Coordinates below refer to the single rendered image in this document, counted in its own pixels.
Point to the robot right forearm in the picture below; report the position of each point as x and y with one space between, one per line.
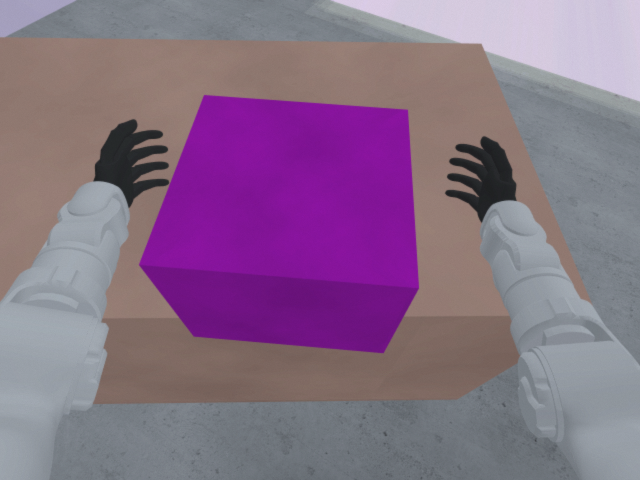
541 300

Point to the robot right hand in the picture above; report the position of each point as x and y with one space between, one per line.
496 175

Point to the robot right upper arm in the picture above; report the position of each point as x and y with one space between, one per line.
586 398

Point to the carton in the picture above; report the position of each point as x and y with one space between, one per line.
289 223

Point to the robot left upper arm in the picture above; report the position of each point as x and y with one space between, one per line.
51 362

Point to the robot left hand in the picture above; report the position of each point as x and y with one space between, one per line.
117 159

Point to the pedestal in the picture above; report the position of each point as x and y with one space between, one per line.
61 97

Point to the robot left forearm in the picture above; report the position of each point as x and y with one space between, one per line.
75 266

